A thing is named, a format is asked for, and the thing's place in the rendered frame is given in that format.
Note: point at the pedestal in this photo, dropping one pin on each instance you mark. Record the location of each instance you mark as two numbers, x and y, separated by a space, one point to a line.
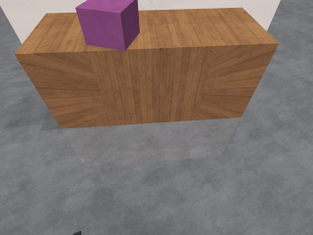
185 64

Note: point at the carton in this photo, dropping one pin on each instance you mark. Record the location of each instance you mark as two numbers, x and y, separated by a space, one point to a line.
112 24

